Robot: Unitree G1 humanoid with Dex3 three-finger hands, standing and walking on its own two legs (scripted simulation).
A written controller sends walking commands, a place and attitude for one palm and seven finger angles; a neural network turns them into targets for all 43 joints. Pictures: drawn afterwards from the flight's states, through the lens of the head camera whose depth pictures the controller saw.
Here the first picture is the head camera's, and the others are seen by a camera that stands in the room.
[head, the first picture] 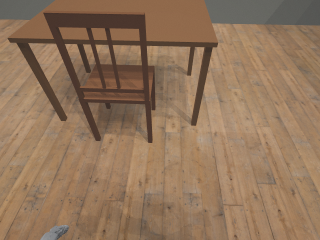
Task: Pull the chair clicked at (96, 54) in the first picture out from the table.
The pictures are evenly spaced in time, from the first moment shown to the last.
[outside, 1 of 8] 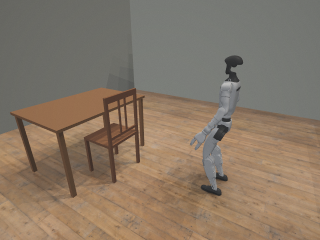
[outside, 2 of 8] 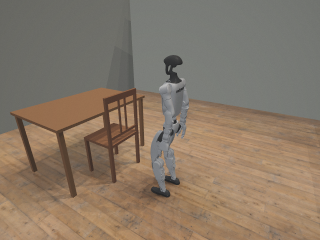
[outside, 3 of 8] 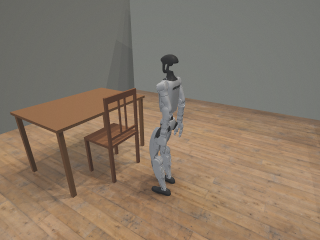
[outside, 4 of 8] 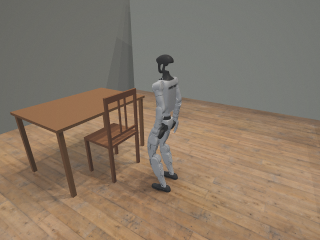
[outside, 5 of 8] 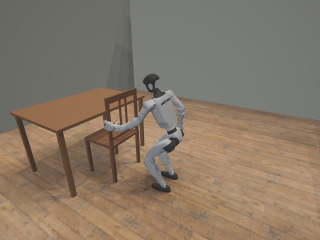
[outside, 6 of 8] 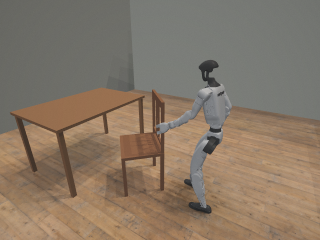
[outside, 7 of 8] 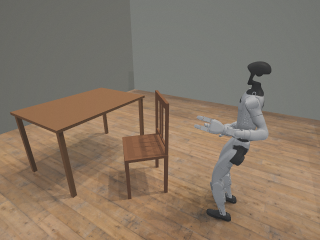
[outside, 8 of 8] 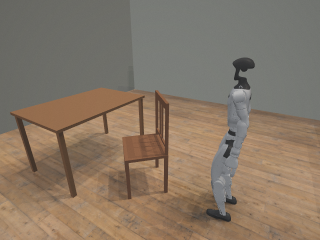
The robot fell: no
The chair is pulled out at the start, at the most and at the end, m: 0.00 0.45 0.45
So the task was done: yes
